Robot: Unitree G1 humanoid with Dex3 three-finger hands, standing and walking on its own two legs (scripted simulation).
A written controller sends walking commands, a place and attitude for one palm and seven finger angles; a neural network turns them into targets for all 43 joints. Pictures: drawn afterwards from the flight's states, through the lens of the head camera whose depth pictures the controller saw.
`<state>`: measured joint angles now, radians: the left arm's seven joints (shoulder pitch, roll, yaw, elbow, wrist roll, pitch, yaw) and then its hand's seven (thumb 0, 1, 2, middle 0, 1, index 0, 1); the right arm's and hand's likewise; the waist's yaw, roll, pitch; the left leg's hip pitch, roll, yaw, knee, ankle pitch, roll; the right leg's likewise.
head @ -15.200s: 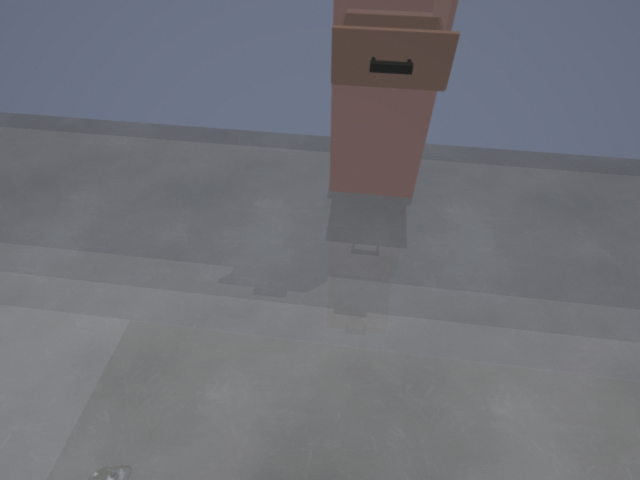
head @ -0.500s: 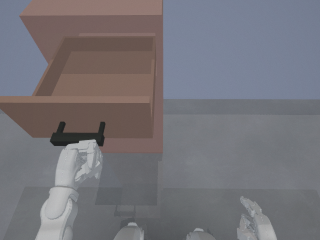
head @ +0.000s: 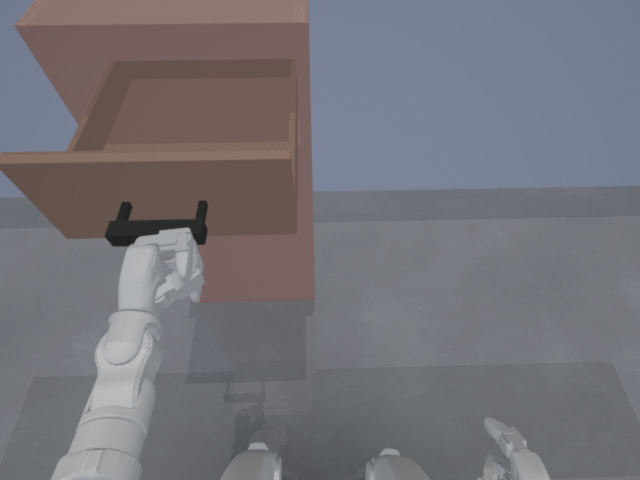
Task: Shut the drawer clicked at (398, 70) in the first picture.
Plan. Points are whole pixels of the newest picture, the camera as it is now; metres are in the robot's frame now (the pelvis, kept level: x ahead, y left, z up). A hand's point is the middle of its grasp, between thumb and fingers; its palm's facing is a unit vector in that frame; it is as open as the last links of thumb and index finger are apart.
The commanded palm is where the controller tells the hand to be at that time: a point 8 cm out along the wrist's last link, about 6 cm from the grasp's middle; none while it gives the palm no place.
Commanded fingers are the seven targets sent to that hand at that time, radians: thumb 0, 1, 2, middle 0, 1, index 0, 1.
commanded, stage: push the drawer shut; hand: left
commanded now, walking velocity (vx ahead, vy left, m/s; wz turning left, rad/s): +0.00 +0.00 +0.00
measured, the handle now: (161, 220) +0.43 +0.22 +0.05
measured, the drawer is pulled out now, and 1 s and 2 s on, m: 0.21 0.08 0.00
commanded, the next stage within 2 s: none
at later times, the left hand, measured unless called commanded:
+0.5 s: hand (198, 240) +0.40 +0.17 +0.04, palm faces +0.02 -1.00 -0.04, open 3.1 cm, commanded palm +0.39 +0.22 +0.05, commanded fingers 0.00 0.90 0.90 -1.40 -1.60 -1.40 -1.60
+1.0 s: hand (209, 195) +0.48 +0.17 +0.05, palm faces +0.04 -1.00 -0.04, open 3.2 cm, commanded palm +0.46 +0.22 +0.05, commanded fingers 0.00 0.90 0.90 -1.40 -1.60 -1.40 -1.60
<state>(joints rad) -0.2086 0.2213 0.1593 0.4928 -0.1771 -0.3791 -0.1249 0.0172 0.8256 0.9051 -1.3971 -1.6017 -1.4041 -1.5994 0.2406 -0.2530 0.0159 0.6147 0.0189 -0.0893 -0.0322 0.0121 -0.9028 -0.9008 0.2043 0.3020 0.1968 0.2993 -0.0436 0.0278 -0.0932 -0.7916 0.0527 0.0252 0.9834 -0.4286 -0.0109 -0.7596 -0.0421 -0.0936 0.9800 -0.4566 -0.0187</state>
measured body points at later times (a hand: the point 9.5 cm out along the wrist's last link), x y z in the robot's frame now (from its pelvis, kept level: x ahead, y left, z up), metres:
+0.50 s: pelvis +0.00 +0.01 +0.00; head +0.09 +0.01 +0.44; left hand +0.40 +0.22 +0.05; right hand +0.10 -0.25 -0.12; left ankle +0.03 +0.13 -0.68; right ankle +0.01 -0.11 -0.68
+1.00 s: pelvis +0.00 +0.01 -0.01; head +0.11 +0.02 +0.42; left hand +0.47 +0.22 +0.05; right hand +0.02 -0.25 -0.13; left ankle +0.03 +0.13 -0.68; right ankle +0.01 -0.11 -0.68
